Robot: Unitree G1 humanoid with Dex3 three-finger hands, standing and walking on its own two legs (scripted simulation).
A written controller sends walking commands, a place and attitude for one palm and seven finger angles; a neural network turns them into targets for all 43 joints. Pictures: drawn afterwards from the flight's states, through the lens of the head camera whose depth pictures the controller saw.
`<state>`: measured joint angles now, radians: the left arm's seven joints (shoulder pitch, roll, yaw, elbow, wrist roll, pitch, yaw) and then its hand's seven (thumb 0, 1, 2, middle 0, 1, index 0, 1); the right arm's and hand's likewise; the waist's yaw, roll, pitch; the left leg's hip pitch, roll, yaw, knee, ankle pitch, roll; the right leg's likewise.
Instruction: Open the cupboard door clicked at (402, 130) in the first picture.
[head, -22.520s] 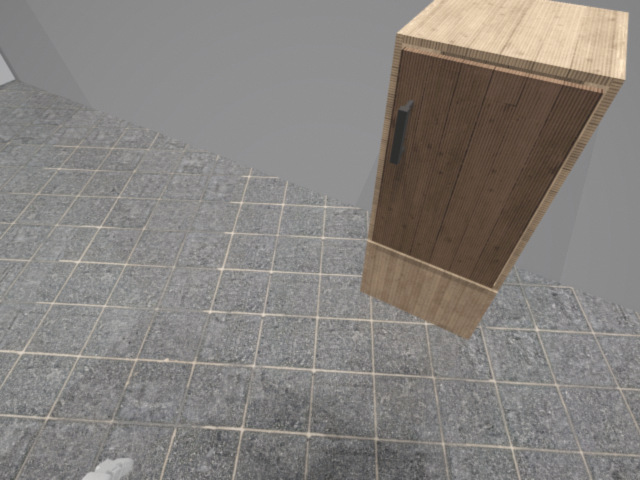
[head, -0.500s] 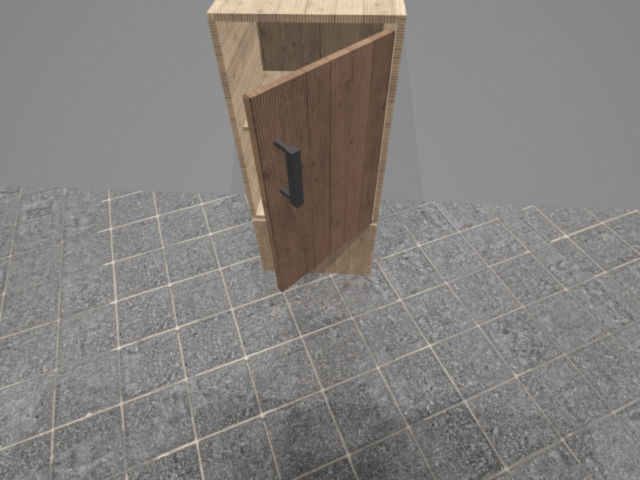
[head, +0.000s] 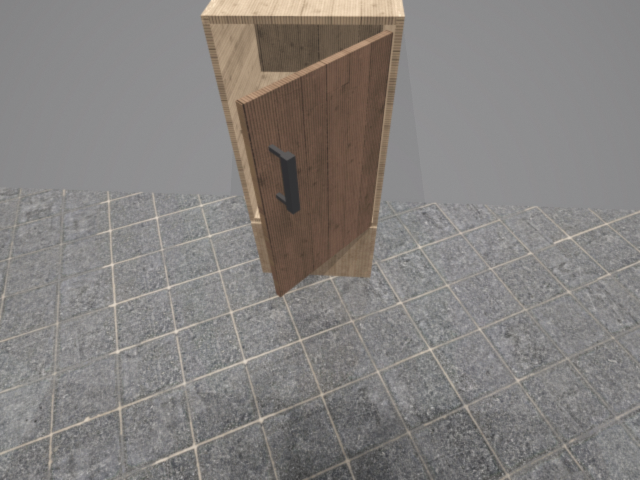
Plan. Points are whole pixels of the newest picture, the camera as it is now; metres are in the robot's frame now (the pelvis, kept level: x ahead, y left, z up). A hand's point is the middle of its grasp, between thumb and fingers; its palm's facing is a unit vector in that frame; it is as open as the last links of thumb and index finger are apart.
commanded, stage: walk to a spot facing it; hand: left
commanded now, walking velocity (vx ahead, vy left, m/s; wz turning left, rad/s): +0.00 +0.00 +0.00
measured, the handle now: (284, 179) +0.64 +0.11 -0.03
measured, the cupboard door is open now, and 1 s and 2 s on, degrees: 48 48 48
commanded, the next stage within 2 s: none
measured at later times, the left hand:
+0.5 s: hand out of the picture +0.08 +0.20 -0.18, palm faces -0.13 -0.96 -0.25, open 7.4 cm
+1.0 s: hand out of the picture +0.11 +0.16 -0.18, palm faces -0.35 -0.90 -0.26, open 7.4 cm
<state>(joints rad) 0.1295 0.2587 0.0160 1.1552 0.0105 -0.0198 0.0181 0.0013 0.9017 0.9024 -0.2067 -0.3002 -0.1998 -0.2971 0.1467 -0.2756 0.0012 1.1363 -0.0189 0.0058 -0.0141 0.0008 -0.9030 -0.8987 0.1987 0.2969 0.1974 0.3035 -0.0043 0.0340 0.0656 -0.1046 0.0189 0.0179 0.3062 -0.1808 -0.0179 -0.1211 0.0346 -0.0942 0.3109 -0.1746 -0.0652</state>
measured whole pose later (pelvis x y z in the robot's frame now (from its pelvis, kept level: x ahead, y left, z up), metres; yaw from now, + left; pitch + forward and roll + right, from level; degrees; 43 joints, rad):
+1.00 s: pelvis -0.01 -0.02 -0.01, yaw -26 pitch +3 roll +2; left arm 0.23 0.22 0.08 0.95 0.02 0.05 0.01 0.00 0.90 0.90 -0.21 -0.30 -0.20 -0.30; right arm 0.05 -0.21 -0.05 0.88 0.00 0.02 -0.03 0.00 -0.90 -0.90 0.20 0.30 0.20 0.30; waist 0.04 -0.04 0.09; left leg -0.30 0.01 -0.01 0.60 -0.35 -0.04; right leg -0.33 0.10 0.21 0.51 -0.21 -0.03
